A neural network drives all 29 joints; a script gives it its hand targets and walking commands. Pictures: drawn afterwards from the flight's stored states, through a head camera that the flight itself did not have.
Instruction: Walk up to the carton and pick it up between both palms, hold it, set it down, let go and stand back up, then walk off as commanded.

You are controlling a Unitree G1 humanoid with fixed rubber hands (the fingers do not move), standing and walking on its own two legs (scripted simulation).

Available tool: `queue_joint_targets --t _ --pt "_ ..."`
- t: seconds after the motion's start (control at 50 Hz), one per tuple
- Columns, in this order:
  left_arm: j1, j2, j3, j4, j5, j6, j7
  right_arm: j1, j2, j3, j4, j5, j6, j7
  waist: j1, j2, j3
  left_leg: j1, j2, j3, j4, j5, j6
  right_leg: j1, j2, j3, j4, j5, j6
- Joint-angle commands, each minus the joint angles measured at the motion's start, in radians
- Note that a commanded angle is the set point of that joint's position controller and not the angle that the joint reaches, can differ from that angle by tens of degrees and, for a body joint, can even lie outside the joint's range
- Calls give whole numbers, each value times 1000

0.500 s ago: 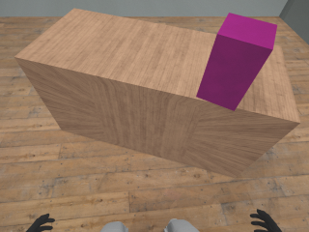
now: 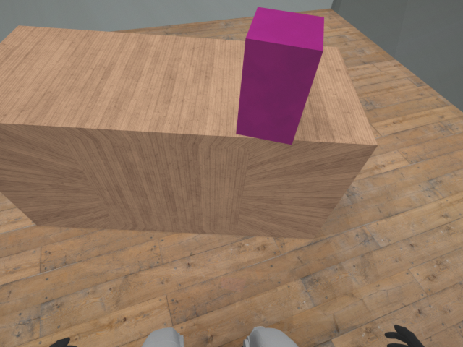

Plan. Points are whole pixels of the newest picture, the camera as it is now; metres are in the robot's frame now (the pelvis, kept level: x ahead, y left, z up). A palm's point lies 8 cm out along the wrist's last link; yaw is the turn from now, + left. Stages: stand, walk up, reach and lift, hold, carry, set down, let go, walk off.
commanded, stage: walk up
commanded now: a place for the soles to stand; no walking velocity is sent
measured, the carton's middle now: (275, 80) +0.72 -0.13 +0.04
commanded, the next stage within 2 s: none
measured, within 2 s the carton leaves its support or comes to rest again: neither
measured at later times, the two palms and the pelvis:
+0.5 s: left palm (55, 345) +0.14 +0.30 -0.11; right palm out of the picture +0.04 -0.33 -0.06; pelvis +0.02 +0.01 +0.00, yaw -5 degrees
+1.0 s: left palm (68, 326) +0.17 +0.28 -0.09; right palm out of the picture +0.07 -0.34 -0.07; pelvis +0.03 -0.01 +0.00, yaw -6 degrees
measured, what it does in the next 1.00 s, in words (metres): steps on the spot: left foot, then right foot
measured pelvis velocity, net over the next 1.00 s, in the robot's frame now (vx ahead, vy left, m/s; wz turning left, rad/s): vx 0.03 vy -0.01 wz -0.10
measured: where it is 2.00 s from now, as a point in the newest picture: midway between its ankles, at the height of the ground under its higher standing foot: outside the picture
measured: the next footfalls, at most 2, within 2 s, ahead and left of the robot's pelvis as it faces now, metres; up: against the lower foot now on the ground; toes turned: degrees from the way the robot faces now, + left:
left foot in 0.18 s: +0.09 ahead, +0.14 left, +0.00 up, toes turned -2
right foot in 0.48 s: +0.08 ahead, -0.13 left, +0.00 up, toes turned -3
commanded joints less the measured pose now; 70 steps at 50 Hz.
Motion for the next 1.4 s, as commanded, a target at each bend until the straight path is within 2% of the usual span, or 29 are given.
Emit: queue_joint_targets --t 0.0,0.08,0.14,0.16,0.18,0.2,0.22,0.28,0.38,0.44,0.46,0.48,0.5,0.52,0.62,0.64,0.68,0.7,0.78,0.82,0.84,0.86,0.92,0.98,1.02,1.08,1.18,1.28,1.38 --pt "-32 237 121 -86 9 -28 15 87 -209 -48 -17 2 -30 -11 5 -180 -39 -108 -37 -51 37 31 7 21 -166 354 -353 -188 -169" --pt "-29 245 115 -92 14 -14 4 94 -200 -49 -7 6 -43 -20 23 -210 -51 33 -78 -8 -111 27 5 -69 -159 361 -335 -180 -184" --pt "-75 180 89 -93 -6 7 2 230 -202 -65 48 -14 -72 -32 -69 -68 -93 323 -103 0 -414 205 19 -225 -92 210 -97 -192 -115" --pt "-57 107 72 -100 -12 8 4 257 -274 -83 42 -42 -80 -40 -85 153 -93 350 91 -302 -562 4 61 -339 5 147 128 -263 -59" --pt "-40 124 81 -95 0 11 16 159 -367 -100 -21 -43 -80 -42 -44 211 -45 187 350 -626 -737 -238 158 -347 51 78 300 -249 6" --pt "-68 215 104 -79 6 8 19 87 -381 -102 -39 -29 -81 -40 -47 125 21 62 391 -634 -748 -212 228 -287 -3 143 385 -233 11" --pt "-43 213 108 -56 -4 5 14 44 -333 -88 -49 -25 -86 -39 -16 53 48 62 333 -522 -707 -103 220 -266 -14 147 400 -182 15" --pt "27 175 105 -7 -14 -11 1 90 -281 -76 -50 -22 -96 -34 -13 144 -26 220 189 -243 -574 313 155 -194 -39 51 266 -128 35" --pt "-64 134 74 -28 -33 -40 14 138 -264 -70 -41 -16 -80 -21 -65 246 -146 348 156 -111 -371 902 165 -67 -40 -66 -8 -107 26" --pt "56 166 93 33 -28 -56 30 84 -198 -38 -60 -5 -65 -19 13 130 -182 184 99 -46 -207 698 88 198 -27 -48 -236 166 -18" --pt "66 219 110 26 -18 -57 35 112 -167 -26 -60 4 -64 -24 20 25 -202 68 70 -35 -126 536 62 292 -80 83 -192 250 -54" --pt "50 295 122 -2 -7 -55 37 109 -130 -13 -79 21 -59 -23 18 -153 -174 -106 -38 -15 -11 213 19 306 -261 411 -262 272 -140" --pt "12 276 102 1 -16 -49 35 39 -159 -18 -68 34 -44 -32 26 -152 -124 -89 -77 -57 18 -130 19 170 -327 469 -293 254 -250" --pt "-28 249 92 -8 -16 -43 30 33 -170 -22 -54 31 -43 -34 14 -133 -80 -78 -63 -86 20 -173 16 106 -320 437 -303 183 -251" --pt "-115 212 73 -33 -14 -21 23 182 -168 -33 41 10 -71 -29 -55 -133 -107 188 -118 1 -364 189 32 -45 -148 186 -151 76 -122" --pt "-124 176 64 -41 -18 -14 19 188 -188 -41 40 -8 -76 -36 -63 -63 -102 225 -67 -94 -435 180 48 -116 -114 150 -69 4 -83" --pt "-104 146 63 -36 -18 -1 24 105 -331 -70 -3 -22 -82 -42 -32 201 -50 87 312 -598 -696 -32 201 -182 -5 9 212 -243 22" --pt "-121 206 82 -26 -12 -1 24 52 -339 -73 -6 -18 -81 -36 -27 139 3 -27 339 -591 -696 -18 259 -107 -42 70 270 -255 21" --pt "-36 152 80 37 -16 -39 10 -15 -238 -43 -21 -16 -77 -22 28 143 -89 53 77 -158 -404 413 101 136 -21 -31 -130 -7 -1" --pt "-36 205 92 29 -9 -58 26 46 -180 -24 -23 -7 -72 -17 4 27 -188 33 1 -84 -208 410 46 238 -113 156 -180 194 -42" --pt "-61 247 93 13 -4 -66 33 46 -142 -10 -32 7 -66 -19 -15 -73 -188 -35 -61 -61 -133 236 7 233 -236 377 -235 231 -103" --pt "-96 259 85 12 -15 -61 37 29 -150 -13 -20 16 -54 -24 -26 -75 -155 13 -87 -66 -182 32 15 124 -273 393 -246 157 -169" --pt "-175 202 60 -2 -21 -46 31 49 -179 -25 10 -4 -73 -24 -54 -36 -107 177 -49 -116 -358 219 40 -51 -163 212 -152 124 -86" --pt "-113 175 62 18 -22 -43 28 26 -263 -41 8 -10 -85 -24 -13 103 -138 119 139 -334 -471 280 146 17 -50 37 24 65 6" --pt "-81 189 70 31 -16 -51 27 -32 -223 -27 -4 -7 -78 -21 15 55 -138 54 70 -214 -381 322 105 99 -87 97 -82 112 -21" --pt "-127 223 70 19 -16 -59 30 -14 -159 -11 0 7 -64 -24 -24 -74 -139 67 -81 -79 -243 200 26 67 -209 309 -210 125 -125" --pt "-141 178 59 13 -21 -47 26 -1 -241 -32 10 -12 -82 -23 -17 69 -144 132 73 -266 -432 299 100 9 -75 90 -46 119 -16" --pt "-145 210 66 15 -15 -54 25 -34 -181 -15 5 -1 -70 -23 -20 -33 -150 103 -37 -110 -310 282 42 49 -161 229 -170 133 -79" --pt "-146 184 60 13 -18 -47 24 -29 -226 -27 7 -12 -79 -22 -13 49 -147 119 43 -221 -411 281 85 27 -94 119 -88 109 -27"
